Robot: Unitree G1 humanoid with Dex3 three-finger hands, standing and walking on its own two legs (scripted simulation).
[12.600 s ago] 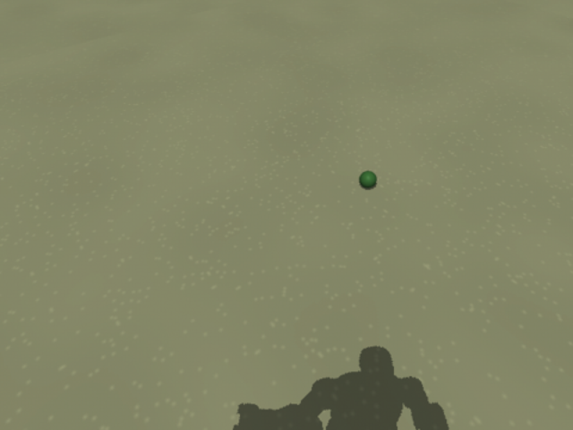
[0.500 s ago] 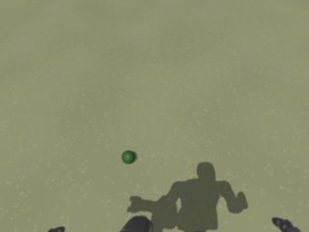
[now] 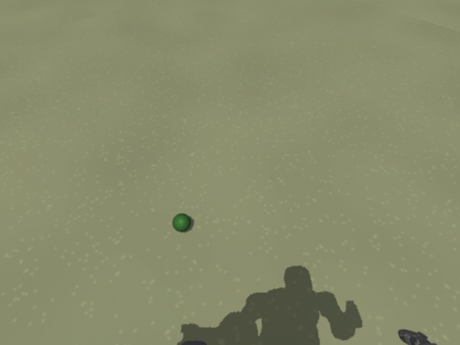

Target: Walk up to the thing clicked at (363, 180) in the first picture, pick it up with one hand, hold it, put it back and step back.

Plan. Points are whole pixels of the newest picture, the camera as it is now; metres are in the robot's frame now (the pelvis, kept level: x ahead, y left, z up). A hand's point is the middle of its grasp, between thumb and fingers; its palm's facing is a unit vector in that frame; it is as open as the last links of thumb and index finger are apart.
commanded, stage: walk up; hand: left
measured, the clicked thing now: (181, 222) +0.75 +0.28 -0.71
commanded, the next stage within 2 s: stand in 0.92 s
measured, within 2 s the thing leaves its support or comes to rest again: neither
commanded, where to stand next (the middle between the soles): +0.38 +0.03 m, yaw +3 degrees
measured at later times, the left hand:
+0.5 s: hand out of the picture +0.06 +0.28 -0.14, palm faces +0.08 -0.93 -0.36, open 7.4 cm
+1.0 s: hand out of the picture +0.07 +0.29 -0.14, palm faces +0.08 -0.93 -0.35, open 7.4 cm
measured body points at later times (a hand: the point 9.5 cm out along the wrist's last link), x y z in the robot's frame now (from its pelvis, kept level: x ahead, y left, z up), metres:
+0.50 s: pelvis +0.00 +0.01 +0.01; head +0.00 +0.02 +0.46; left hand +0.05 +0.33 -0.11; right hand +0.09 -0.28 -0.11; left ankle +0.01 +0.14 -0.72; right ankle -0.02 -0.12 -0.72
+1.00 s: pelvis +0.01 +0.02 +0.02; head +0.02 +0.03 +0.47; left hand +0.07 +0.33 -0.11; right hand +0.14 -0.27 -0.10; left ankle +0.01 +0.14 -0.72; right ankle -0.02 -0.12 -0.72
